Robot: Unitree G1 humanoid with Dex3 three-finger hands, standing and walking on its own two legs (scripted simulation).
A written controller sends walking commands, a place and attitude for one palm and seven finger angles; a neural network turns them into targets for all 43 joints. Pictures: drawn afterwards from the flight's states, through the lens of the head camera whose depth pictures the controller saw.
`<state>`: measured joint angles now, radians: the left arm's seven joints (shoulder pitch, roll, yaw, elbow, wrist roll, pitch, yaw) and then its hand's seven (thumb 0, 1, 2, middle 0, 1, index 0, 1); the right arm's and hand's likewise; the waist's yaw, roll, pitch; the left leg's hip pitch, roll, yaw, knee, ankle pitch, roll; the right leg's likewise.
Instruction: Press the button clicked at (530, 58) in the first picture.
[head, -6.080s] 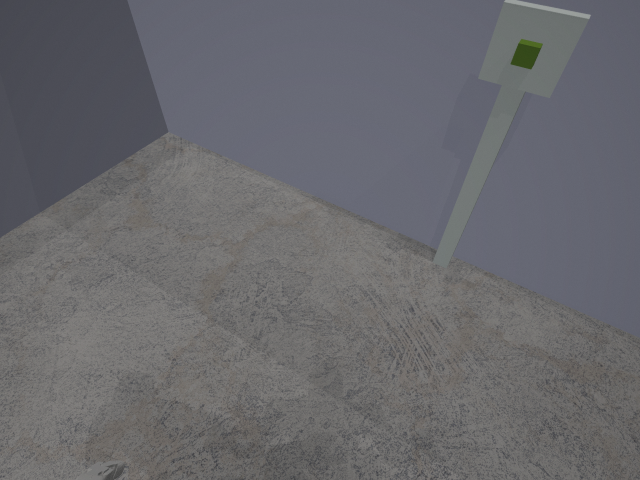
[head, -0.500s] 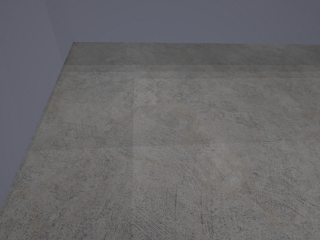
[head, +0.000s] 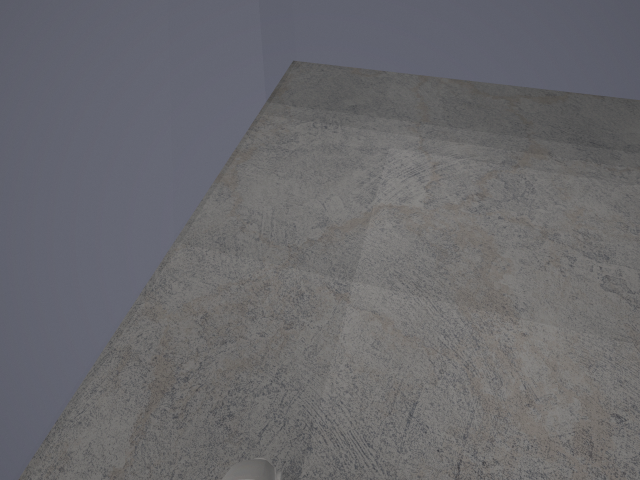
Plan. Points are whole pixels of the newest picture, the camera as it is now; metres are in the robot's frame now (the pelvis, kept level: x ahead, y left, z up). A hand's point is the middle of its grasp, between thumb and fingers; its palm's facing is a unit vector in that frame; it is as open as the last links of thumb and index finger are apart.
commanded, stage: turn to face it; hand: left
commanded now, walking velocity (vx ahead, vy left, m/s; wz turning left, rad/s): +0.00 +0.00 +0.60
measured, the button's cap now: out of the picture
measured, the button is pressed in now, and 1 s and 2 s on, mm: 0 0 0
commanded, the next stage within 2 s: none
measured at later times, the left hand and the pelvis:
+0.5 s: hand out of the picture +0.04 +0.26 -0.16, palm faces +0.30 -0.91 -0.27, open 7.4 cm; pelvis +0.00 +0.03 +0.00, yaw +16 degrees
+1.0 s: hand out of the picture -0.08 +0.20 -0.17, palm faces +0.58 -0.77 -0.27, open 7.4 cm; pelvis -0.01 +0.00 -0.01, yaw +37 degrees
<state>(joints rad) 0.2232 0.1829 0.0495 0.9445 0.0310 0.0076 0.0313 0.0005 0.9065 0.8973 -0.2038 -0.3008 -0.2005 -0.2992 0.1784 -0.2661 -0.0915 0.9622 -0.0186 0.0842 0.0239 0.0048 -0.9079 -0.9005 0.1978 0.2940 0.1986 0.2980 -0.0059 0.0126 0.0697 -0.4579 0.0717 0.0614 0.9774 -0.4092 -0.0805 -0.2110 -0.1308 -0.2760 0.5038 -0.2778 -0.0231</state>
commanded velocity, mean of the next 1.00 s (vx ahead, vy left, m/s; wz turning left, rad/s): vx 0.00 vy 0.00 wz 0.60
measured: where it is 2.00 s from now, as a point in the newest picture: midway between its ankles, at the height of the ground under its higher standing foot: outside the picture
